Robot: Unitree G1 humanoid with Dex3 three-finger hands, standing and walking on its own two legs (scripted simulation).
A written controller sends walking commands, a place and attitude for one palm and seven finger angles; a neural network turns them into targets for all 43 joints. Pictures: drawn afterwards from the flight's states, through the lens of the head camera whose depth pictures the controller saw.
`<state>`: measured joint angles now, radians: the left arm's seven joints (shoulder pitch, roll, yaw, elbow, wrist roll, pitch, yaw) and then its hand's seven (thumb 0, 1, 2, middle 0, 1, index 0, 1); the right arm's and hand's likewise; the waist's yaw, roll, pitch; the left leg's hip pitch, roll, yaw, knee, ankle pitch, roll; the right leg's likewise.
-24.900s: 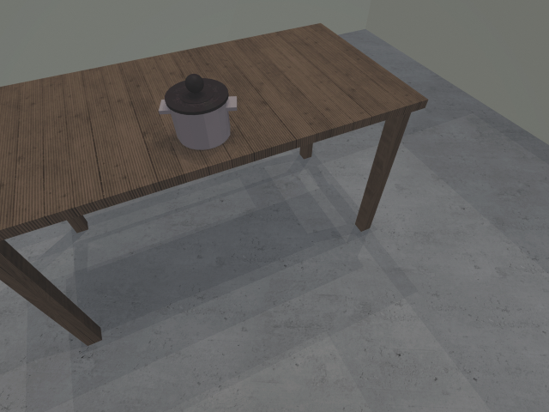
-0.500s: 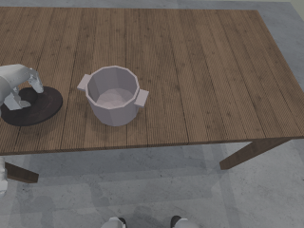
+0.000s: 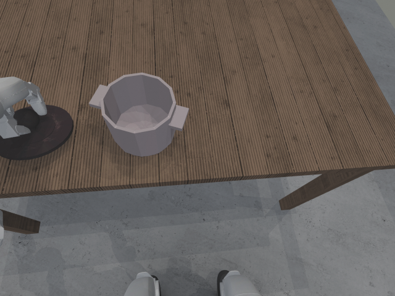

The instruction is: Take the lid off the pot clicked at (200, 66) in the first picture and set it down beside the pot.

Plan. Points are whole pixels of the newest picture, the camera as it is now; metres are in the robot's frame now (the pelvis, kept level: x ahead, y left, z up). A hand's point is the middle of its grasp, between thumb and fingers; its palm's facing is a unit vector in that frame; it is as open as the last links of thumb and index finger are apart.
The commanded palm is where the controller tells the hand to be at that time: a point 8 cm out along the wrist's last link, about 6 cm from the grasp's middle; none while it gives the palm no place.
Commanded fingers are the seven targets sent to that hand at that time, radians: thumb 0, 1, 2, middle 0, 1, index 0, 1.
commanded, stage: lower the lid onto the table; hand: left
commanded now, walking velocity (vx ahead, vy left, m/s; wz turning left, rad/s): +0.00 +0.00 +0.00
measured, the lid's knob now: (26, 119) +0.48 +0.32 -0.01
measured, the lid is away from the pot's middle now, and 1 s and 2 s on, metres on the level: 0.23 0.24 0.24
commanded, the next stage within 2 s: open the fingers wide in 0.12 s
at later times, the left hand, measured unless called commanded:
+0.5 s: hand (15, 132) +0.44 +0.32 +0.02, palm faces -0.48 -0.12 -0.87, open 7.7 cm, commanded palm +0.47 +0.33 +0.08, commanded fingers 0.00 0.47 0.72 -0.70 -1.05 -0.61 -1.03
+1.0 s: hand (8, 131) +0.44 +0.33 +0.02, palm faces -0.51 -0.12 -0.85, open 9.2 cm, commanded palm +0.47 +0.33 +0.08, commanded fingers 0.00 0.14 0.33 -0.26 -1.02 -0.26 -1.02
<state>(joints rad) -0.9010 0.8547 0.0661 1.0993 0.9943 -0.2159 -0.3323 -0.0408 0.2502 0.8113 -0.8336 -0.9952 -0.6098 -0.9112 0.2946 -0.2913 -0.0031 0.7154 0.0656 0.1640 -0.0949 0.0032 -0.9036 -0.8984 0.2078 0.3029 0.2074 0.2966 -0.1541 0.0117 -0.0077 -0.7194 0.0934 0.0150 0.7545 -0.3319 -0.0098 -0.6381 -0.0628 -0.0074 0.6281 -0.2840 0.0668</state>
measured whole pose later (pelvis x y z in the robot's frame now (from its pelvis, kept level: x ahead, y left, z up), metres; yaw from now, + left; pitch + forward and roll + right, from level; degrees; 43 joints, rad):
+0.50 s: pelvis -0.01 +0.00 +0.00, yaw +0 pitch +16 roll -3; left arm -0.81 0.80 0.08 1.03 0.99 -0.20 -0.28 -0.02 0.32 0.72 -0.80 -1.02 -0.56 -0.95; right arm 0.28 -0.27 -0.01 0.69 0.07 0.20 -0.07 0.00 -0.90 -0.90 0.21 0.30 0.21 0.30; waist -0.14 0.02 -0.02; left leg -0.73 0.09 0.01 0.79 -0.34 0.00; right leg -0.65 -0.06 0.00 0.66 -0.29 0.05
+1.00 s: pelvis -0.01 +0.01 -0.01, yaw +0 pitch +16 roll -3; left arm -0.85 0.83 0.06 1.06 0.98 -0.21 -0.32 0.00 0.25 0.49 -0.45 -1.02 -0.41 -1.01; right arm 0.29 -0.28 0.00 0.69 0.07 0.20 -0.08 0.00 -0.90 -0.90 0.21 0.30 0.21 0.30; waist -0.14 0.02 -0.03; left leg -0.74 0.09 0.01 0.80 -0.35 0.00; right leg -0.66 -0.07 0.00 0.67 -0.30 0.06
